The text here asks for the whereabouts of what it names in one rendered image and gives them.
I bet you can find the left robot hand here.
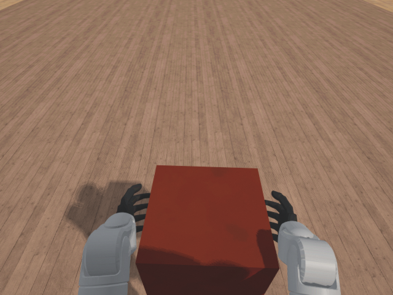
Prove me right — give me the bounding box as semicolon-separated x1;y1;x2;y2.
116;184;150;232

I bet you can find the robot left forearm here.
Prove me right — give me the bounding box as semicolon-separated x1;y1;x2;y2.
78;213;137;295

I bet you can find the carton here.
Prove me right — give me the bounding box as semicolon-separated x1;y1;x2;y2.
136;165;279;295

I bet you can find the right robot hand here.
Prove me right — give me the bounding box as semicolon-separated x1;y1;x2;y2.
265;191;297;242

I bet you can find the robot right forearm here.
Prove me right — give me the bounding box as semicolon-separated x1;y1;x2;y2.
278;221;341;295

